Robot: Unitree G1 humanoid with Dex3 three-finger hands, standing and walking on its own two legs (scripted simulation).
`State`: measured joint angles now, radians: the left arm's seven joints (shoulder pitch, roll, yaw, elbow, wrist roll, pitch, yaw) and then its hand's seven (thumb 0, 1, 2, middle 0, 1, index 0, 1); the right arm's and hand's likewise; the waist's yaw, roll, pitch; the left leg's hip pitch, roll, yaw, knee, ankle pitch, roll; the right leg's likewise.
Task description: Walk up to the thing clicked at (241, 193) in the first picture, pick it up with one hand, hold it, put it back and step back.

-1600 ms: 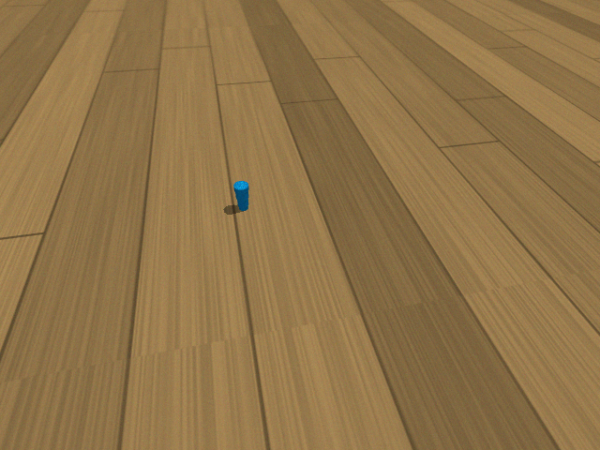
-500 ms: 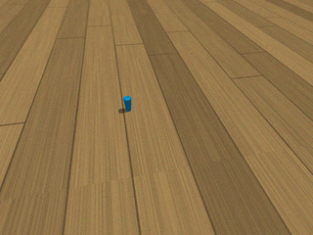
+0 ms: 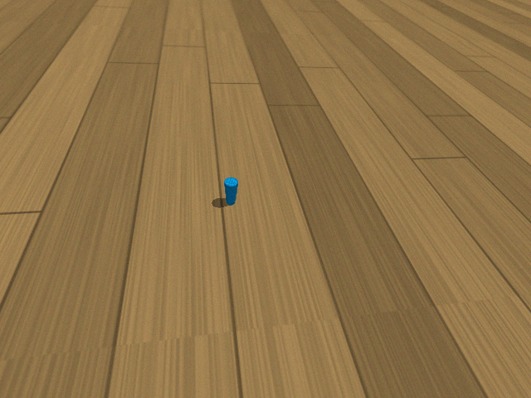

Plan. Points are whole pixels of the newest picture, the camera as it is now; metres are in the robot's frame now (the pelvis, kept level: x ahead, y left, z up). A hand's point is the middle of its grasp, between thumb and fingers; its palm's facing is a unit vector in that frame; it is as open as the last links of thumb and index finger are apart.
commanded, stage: walk up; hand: left
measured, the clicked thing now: (231, 192) +1.28 +0.11 -0.69
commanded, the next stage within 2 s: none
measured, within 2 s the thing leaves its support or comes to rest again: neither
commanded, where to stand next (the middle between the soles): +0.94 -0.09 m, yaw -1 degrees
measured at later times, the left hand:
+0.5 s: hand (156, 283) +0.39 +0.21 -0.11, palm faces -0.04 -0.93 -0.37, open 7.4 cm
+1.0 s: hand (155, 235) +0.54 +0.25 -0.15, palm faces -0.08 -0.94 -0.32, open 7.4 cm
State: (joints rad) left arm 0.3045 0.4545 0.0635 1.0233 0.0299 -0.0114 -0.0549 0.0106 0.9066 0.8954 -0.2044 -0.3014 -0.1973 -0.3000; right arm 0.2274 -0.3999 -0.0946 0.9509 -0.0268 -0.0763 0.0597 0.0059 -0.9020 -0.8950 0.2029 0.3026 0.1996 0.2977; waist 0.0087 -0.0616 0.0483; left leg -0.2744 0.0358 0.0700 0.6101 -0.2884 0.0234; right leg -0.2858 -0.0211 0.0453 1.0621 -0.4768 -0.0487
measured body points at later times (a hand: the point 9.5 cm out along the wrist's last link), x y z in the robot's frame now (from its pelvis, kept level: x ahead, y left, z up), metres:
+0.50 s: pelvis +0.26 -0.05 +0.00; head +0.28 -0.07 +0.45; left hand +0.39 +0.26 -0.09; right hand +0.28 -0.37 -0.13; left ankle +0.14 +0.10 -0.63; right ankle +0.32 -0.15 -0.73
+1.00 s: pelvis +0.49 -0.02 +0.01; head +0.51 +0.01 +0.46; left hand +0.55 +0.30 -0.12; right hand +0.55 -0.34 -0.08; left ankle +0.52 +0.09 -0.73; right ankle +0.47 -0.17 -0.66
